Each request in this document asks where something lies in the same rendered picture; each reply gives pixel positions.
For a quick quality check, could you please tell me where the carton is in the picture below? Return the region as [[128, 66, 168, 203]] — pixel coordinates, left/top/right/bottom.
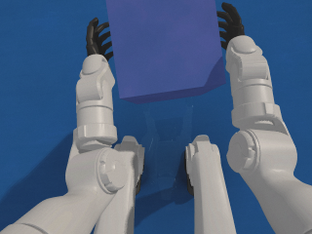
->
[[105, 0, 226, 104]]

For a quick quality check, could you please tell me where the robot left upper arm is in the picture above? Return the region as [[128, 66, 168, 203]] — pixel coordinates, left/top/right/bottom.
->
[[0, 147, 128, 234]]

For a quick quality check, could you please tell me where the robot left hand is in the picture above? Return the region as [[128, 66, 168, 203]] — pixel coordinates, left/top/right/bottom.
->
[[86, 17, 114, 61]]

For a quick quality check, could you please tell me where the right robot shin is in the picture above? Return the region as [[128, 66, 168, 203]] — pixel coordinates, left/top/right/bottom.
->
[[189, 135, 221, 186]]

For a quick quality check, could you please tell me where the robot right upper arm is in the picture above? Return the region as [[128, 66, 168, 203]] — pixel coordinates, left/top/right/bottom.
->
[[226, 129, 312, 234]]

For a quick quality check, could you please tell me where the robot right hand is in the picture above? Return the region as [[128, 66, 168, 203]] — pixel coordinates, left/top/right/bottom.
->
[[216, 2, 245, 50]]

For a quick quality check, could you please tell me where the left robot forearm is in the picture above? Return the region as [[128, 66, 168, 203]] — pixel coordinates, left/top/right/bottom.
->
[[66, 54, 118, 167]]

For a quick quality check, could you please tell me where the right robot thigh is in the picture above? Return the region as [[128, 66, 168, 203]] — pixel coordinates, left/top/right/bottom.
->
[[185, 140, 237, 234]]

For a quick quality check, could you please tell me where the right robot forearm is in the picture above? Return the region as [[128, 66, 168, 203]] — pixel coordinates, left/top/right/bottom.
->
[[225, 35, 297, 160]]

